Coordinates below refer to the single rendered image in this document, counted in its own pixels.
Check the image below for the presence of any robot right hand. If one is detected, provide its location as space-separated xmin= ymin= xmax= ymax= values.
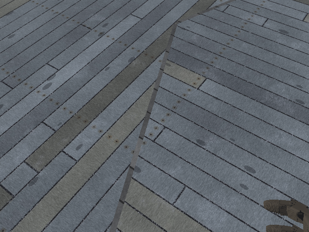
xmin=264 ymin=199 xmax=309 ymax=232

